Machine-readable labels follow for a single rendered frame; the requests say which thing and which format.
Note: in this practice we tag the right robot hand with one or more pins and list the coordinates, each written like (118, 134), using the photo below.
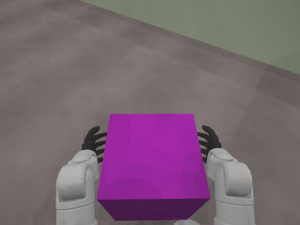
(212, 141)

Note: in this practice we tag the left robot forearm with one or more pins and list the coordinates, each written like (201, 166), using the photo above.
(75, 190)

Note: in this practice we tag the left robot hand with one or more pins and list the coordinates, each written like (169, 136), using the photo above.
(90, 144)

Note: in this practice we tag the carton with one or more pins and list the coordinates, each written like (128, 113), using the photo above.
(152, 167)

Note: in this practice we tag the right robot forearm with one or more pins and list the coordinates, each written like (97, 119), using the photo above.
(233, 188)

